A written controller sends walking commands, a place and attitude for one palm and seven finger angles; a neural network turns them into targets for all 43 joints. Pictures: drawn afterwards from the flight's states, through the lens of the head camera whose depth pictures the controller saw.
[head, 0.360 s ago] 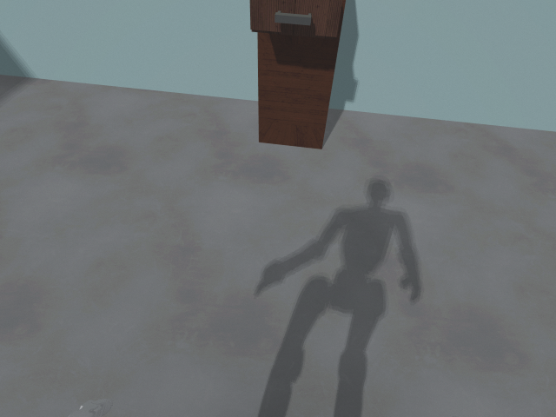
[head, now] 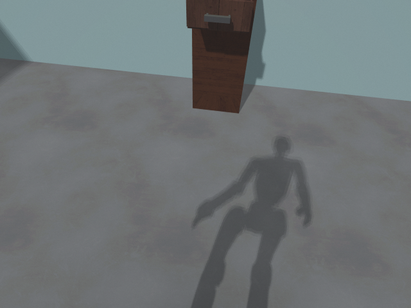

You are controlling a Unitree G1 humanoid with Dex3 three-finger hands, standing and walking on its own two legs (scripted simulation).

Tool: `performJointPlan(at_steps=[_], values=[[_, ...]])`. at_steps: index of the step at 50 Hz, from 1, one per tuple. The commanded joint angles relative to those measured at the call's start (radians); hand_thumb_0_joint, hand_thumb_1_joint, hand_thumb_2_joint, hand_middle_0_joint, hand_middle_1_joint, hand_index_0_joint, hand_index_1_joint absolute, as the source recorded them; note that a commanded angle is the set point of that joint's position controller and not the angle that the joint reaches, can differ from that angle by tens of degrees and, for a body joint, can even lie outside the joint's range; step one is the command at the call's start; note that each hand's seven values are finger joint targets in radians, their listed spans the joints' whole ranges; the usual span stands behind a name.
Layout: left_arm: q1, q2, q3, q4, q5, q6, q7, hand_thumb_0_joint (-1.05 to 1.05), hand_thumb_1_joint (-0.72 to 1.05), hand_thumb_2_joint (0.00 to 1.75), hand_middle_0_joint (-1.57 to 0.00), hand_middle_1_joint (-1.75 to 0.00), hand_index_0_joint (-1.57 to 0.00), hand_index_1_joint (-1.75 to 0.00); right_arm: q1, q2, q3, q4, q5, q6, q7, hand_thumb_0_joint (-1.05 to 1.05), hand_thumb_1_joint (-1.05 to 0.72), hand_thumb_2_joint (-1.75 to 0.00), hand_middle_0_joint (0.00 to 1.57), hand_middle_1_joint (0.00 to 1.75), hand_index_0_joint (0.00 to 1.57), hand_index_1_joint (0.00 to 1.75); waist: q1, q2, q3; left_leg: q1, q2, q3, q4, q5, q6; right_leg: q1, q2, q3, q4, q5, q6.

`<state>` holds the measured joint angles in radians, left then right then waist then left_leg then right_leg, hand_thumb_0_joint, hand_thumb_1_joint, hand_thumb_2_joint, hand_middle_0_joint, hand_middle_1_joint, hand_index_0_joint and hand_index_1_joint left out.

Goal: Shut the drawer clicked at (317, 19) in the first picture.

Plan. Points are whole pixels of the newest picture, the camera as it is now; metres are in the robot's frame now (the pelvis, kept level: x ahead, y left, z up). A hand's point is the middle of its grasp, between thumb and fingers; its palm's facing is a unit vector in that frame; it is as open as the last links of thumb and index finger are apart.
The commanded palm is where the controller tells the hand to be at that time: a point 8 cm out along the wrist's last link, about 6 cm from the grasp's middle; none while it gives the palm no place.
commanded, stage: stand and wait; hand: left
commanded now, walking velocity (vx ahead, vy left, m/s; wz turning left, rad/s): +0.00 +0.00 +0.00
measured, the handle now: (217, 17) +1.40 +0.02 +0.04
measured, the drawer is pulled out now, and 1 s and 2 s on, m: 0.29 0.29 0.29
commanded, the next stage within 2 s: look at it before walking up in 0.50 s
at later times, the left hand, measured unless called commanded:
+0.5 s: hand out of the picture +0.06 +0.23 -0.15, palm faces -0.04 -0.94 -0.33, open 7.4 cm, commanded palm none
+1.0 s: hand out of the picture +0.07 +0.23 -0.15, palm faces -0.04 -0.94 -0.33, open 7.4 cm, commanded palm none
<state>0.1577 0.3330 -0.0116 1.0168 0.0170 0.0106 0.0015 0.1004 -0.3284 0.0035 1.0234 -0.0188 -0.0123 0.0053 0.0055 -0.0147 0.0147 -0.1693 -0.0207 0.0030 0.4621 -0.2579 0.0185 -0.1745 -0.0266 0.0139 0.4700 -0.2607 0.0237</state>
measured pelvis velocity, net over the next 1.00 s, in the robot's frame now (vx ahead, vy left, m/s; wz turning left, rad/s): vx -0.01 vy -0.02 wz -0.01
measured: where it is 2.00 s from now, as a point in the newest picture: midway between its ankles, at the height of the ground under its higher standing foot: outside the picture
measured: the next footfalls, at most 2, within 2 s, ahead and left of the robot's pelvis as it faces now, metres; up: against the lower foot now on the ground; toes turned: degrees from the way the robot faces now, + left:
right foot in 1.86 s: +0.33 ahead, -0.15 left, +0.00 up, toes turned -15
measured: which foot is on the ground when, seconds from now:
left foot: down 0.00-1.00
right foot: down 0.00-1.00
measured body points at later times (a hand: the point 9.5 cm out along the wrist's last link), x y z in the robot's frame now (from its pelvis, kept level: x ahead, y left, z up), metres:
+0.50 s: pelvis -0.01 -0.01 +0.00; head -0.01 -0.01 +0.45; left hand +0.06 +0.28 -0.13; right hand +0.05 -0.31 -0.13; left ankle +0.00 +0.11 -0.74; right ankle +0.00 -0.13 -0.74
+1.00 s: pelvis -0.01 -0.02 +0.01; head +0.00 -0.01 +0.46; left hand +0.07 +0.28 -0.13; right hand +0.07 -0.31 -0.13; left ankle +0.00 +0.11 -0.74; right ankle +0.00 -0.13 -0.74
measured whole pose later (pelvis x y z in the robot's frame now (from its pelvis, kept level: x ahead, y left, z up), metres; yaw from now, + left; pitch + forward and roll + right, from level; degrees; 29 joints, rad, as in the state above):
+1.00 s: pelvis -0.01 -0.02 +0.01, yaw +0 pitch -2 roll +0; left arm 0.14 0.34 -0.01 1.08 0.02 0.00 0.00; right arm 0.11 -0.34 0.00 1.11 -0.01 -0.01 0.00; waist 0.00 -0.01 0.03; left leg -0.14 0.01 0.00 0.38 -0.21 -0.01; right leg -0.16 0.00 0.01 0.40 -0.21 0.00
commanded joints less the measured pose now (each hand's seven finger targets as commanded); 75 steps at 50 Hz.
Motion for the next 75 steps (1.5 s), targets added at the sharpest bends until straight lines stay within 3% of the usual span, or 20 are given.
performJointPlan(at_steps=[1,12,17,23,30,34,40,59,60,61,64,67,70,73,74,75], values=[[-0.058,0.211,0.046,-0.058,-0.005,-0.030,0.010,0.00,0.90,0.90,-0.20,-0.30,-0.20,-0.30,-0.058,-0.211,-0.047,-0.059,0.007,-0.022,-0.017,0.00,-0.90,-0.90,0.20,0.30,0.20,0.30,-0.006,0.016,-0.051,0.004,0.125,-0.098,-0.102,0.171,0.026,0.009,-0.088,0.077,-0.086,0.158,-0.050],[-0.052,0.217,0.045,-0.020,-0.007,-0.035,0.010,0.00,0.90,0.90,-0.20,-0.30,-0.20,-0.30,-0.035,-0.216,-0.042,-0.011,0.010,-0.020,-0.015,0.00,-0.90,-0.90,0.20,0.30,0.20,0.30,-0.007,0.017,-0.054,0.006,0.129,-0.103,-0.117,0.136,0.016,0.016,-0.092,0.097,-0.119,0.125,-0.057],[-0.053,0.215,0.044,-0.006,-0.006,-0.032,0.009,0.00,0.90,0.90,-0.20,-0.30,-0.20,-0.30,-0.029,-0.216,-0.040,0.006,0.010,-0.018,-0.014,0.00,-0.90,-0.90,0.20,0.30,0.20,0.30,-0.002,0.008,-0.011,-0.019,0.130,-0.110,-0.142,0.081,0.017,-0.004,-0.088,0.100,-0.139,0.055,-0.054],[-0.054,0.216,0.043,-0.001,-0.005,-0.033,0.008,0.00,0.90,0.90,-0.20,-0.30,-0.20,-0.30,-0.019,-0.215,-0.039,0.015,0.009,-0.018,-0.013,0.00,-0.90,-0.90,0.20,0.30,0.20,0.30,-0.004,0.003,-0.010,-0.020,0.127,-0.109,-0.142,0.070,0.013,-0.012,-0.090,0.109,-0.153,0.027,-0.055],[-0.057,0.213,0.042,-0.001,-0.007,-0.037,0.009,0.00,0.90,0.90,-0.20,-0.30,-0.20,-0.30,-0.015,-0.214,-0.040,0.021,0.009,-0.023,-0.014,0.00,-0.90,-0.90,0.20,0.30,0.20,0.30,-0.007,0.010,-0.056,0.021,0.135,-0.104,-0.134,0.145,0.011,0.008,-0.093,0.103,-0.137,0.119,-0.055],[-0.056,0.209,0.043,0.002,-0.006,-0.037,0.010,0.00,0.90,0.90,-0.20,-0.30,-0.20,-0.30,-0.021,-0.213,-0.039,0.024,0.010,-0.023,-0.015,0.00,-0.90,-0.90,0.20,0.30,0.20,0.30,-0.005,0.016,-0.049,0.022,0.140,-0.101,-0.138,0.166,0.011,0.014,-0.091,0.099,-0.131,0.155,-0.055],[-0.057,0.210,0.043,0.005,-0.005,-0.034,0.010,0.00,0.90,0.90,-0.20,-0.30,-0.20,-0.30,-0.026,-0.214,-0.038,0.025,0.011,-0.022,-0.016,0.00,-0.90,-0.90,0.20,0.30,0.20,0.30,-0.004,0.018,-0.028,0.018,0.140,-0.103,-0.152,0.144,0.011,0.007,-0.086,0.099,-0.139,0.130,-0.051],[-0.050,0.213,0.044,0.010,-0.006,-0.038,0.009,0.00,0.90,0.90,-0.20,-0.30,-0.20,-0.30,-0.033,-0.216,-0.036,0.025,0.012,-0.023,-0.018,0.00,-0.90,-0.90,0.20,0.30,0.20,0.30,-0.004,0.019,-0.050,0.054,0.144,-0.094,-0.149,0.201,0.006,0.032,-0.093,0.098,-0.146,0.206,-0.053],[-0.010,0.132,0.029,0.030,-0.008,-0.029,0.012,0.00,0.90,0.90,-0.20,-0.30,-0.20,-0.30,-0.002,-0.133,-0.018,0.043,0.007,-0.015,-0.015,0.00,-0.90,-0.90,0.20,0.30,0.20,0.30,-0.003,0.008,-0.070,0.062,0.142,-0.077,-0.138,0.161,-0.004,0.040,-0.092,0.093,-0.147,0.158,-0.042],[0.026,0.088,0.018,0.044,-0.005,-0.018,0.013,0.00,0.90,0.90,-0.20,-0.30,-0.20,-0.30,0.039,-0.086,-0.006,0.057,0.003,-0.004,-0.012,0.00,-0.90,-0.90,0.20,0.30,0.20,0.30,-0.004,0.005,-0.071,0.053,0.131,-0.063,-0.123,0.063,-0.013,0.033,-0.083,0.097,-0.140,0.032,-0.039],[0.067,0.101,0.029,0.044,0.004,-0.003,-0.002,0.00,0.90,0.90,-0.20,-0.30,-0.20,-0.30,0.068,-0.087,-0.016,0.056,-0.007,0.007,-0.005,0.00,-0.90,-0.90,0.20,0.30,0.20,0.30,0.003,-0.019,0.055,-0.058,0.106,-0.055,-0.113,-0.267,-0.004,-0.063,-0.069,0.149,-0.171,-0.305,-0.063],[0.113,0.106,0.045,0.032,0.008,-0.004,-0.010,0.00,0.90,0.90,-0.20,-0.30,-0.20,-0.30,0.092,-0.078,-0.024,0.041,-0.009,0.005,-0.003,0.00,-0.90,-0.90,0.20,0.30,0.20,0.30,0.011,-0.047,0.131,-0.145,0.089,-0.032,-0.036,-0.327,0.002,-0.099,-0.077,0.204,-0.180,-0.402,-0.100],[0.163,0.094,0.060,0.030,0.000,-0.018,-0.009,0.00,0.90,0.90,-0.20,-0.30,-0.20,-0.30,0.139,-0.041,-0.027,0.029,-0.004,-0.016,-0.007,0.00,-0.90,-0.90,0.20,0.30,0.20,0.30,0.004,-0.081,0.124,-0.154,0.068,0.018,0.067,-0.213,0.001,-0.072,-0.117,0.264,-0.174,-0.333,-0.146],[0.181,0.074,0.070,0.028,0.000,-0.033,-0.005,0.00,0.90,0.90,-0.20,-0.30,-0.20,-0.30,0.198,-0.014,-0.031,0.033,0.002,-0.035,-0.010,0.00,-0.90,-0.90,0.20,0.30,0.20,0.30,-0.019,-0.081,0.088,-0.100,0.077,0.045,0.080,-0.164,0.004,-0.069,-0.127,0.255,-0.106,-0.173,-0.165],[0.172,0.059,0.070,0.026,0.001,-0.035,-0.005,0.00,0.90,0.90,-0.20,-0.30,-0.20,-0.30,0.230,-0.010,-0.033,0.043,0.002,-0.041,-0.012,0.00,-0.90,-0.90,0.20,0.30,0.20,0.30,-0.031,-0.045,0.100,-0.035,0.090,0.029,0.035,-0.150,0.010,-0.128,-0.098,0.216,-0.050,-0.124,-0.154],[0.143,0.023,0.067,0.013,0.001,-0.036,-0.007,0.00,0.90,0.90,-0.20,-0.30,-0.20,-0.30,0.311,-0.027,-0.041,0.068,0.000,-0.049,-0.016,0.00,-0.90,-0.90,0.20,0.30,0.20,0.30,-0.070,0.075,0.091,0.093,0.160,-0.082,-0.056,-0.095,0.048,-0.236,-0.023,0.126,0.108,-0.078,-0.120]])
